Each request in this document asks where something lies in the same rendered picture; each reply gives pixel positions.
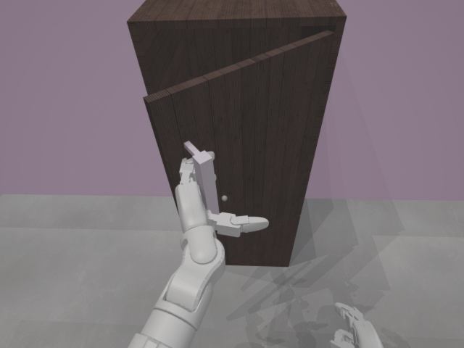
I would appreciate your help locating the left robot forearm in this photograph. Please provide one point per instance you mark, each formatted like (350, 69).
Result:
(181, 307)

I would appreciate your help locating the handle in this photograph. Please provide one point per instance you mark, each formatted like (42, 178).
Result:
(205, 176)

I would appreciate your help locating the cupboard door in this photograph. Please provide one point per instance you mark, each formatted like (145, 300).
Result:
(258, 116)

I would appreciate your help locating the robot left hand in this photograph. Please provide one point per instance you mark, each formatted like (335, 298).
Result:
(192, 211)

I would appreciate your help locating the robot right hand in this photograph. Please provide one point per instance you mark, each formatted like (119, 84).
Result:
(364, 334)

